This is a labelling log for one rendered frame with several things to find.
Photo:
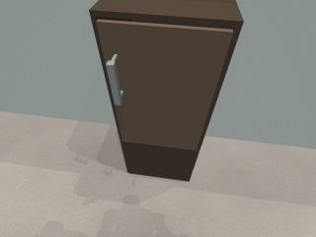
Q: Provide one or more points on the cupboard door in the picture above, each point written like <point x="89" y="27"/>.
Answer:
<point x="168" y="75"/>

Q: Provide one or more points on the handle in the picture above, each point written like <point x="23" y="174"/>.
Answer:
<point x="114" y="80"/>

